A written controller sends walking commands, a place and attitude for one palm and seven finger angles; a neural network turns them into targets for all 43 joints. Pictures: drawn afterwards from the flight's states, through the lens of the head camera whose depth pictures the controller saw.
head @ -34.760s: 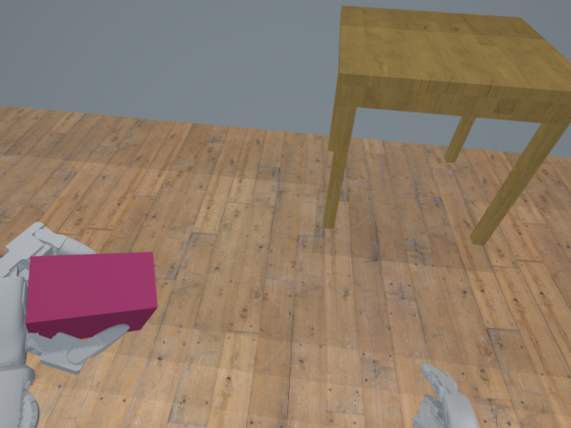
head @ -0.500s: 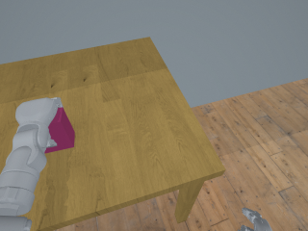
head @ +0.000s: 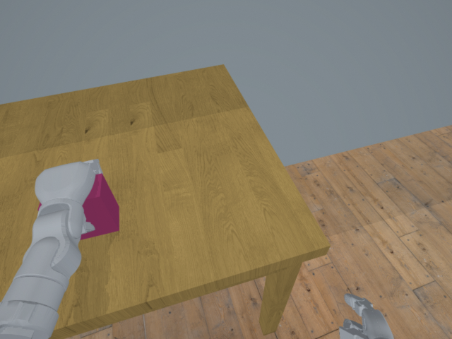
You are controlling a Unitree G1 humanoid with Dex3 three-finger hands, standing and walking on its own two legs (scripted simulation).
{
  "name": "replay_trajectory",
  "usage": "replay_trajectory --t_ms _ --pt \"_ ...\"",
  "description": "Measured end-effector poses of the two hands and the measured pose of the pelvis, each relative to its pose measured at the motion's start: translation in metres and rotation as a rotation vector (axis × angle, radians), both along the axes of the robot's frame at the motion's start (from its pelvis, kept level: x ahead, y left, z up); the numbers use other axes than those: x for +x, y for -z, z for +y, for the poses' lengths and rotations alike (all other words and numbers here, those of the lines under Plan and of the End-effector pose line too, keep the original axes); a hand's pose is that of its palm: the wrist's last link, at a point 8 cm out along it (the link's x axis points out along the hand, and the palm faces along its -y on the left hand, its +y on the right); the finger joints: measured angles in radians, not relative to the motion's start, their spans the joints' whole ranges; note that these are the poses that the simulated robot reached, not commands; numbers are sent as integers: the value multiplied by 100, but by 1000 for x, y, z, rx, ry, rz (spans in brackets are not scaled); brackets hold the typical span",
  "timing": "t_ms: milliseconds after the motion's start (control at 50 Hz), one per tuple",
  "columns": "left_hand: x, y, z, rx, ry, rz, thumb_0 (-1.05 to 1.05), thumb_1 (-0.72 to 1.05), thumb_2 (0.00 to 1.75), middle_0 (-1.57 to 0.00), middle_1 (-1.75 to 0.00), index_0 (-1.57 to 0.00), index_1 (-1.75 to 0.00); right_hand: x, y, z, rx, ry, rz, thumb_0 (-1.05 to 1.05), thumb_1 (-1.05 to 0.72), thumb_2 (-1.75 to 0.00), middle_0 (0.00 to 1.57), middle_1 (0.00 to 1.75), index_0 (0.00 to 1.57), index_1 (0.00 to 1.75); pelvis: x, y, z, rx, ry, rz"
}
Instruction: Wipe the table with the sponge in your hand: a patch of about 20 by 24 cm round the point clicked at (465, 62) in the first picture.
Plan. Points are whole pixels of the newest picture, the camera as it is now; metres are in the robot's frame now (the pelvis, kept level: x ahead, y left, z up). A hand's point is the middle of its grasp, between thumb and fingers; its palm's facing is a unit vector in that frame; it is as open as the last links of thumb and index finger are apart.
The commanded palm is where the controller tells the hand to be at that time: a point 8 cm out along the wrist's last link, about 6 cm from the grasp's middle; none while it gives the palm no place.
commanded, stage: wipe back along the first lane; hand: left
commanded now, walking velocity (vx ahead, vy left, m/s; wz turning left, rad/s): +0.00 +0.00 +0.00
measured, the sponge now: (87, 214) +0.32 +0.31 +0.04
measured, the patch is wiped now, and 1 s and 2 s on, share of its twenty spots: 0.90 0.90 0.90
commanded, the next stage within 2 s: lift the sponge slowly off the table in 0.96 s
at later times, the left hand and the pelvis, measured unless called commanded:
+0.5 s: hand (82, 217) +0.29 +0.29 +0.07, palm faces +0.00 -0.04 -1.00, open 10.3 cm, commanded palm +0.25 +0.28 +0.11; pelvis +0.01 +0.00 +0.00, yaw +0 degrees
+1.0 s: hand (77, 253) +0.22 +0.26 +0.08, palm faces +0.06 -0.07 -1.00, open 10.3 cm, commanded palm +0.18 +0.25 +0.10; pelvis +0.01 +0.00 +0.00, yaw -1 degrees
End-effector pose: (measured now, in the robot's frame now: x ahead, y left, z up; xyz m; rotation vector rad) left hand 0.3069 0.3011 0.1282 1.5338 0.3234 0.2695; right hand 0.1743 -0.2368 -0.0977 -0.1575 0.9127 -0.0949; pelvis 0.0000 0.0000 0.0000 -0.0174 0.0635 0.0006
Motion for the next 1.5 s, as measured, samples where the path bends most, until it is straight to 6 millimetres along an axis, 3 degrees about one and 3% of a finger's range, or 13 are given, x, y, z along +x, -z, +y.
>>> replay_trajectory --t_ms 220,740,1080,1500 --pt "-16 0 -7 -8 -12 -24 0 -50 106 -65 -139 -68 -137 3 2 -4 2 -4 -2 1 -91 -90 20 30 20 30 4 1 -2 2 0 -7" --pt "-65 -1 -29 -28 4 -53 0 -50 106 -65 -139 -68 -137 52 -12 13 53 -73 -137 1 -91 -90 20 30 20 30 16 2 -6 9 10 -27" --pt "-114 -2 -42 -56 -8 -89 0 -50 106 -65 -139 -68 -137 44 -16 19 65 -88 -167 1 -91 -90 20 30 20 30 2 3 -6 10 16 -58" --pt "-121 -4 -42 -69 11 -43 -1 -52 106 -68 -135 -71 -134 31 -21 11 19 -93 -182 1 -91 -90 20 30 20 30 -12 0 -13 9 8 -109"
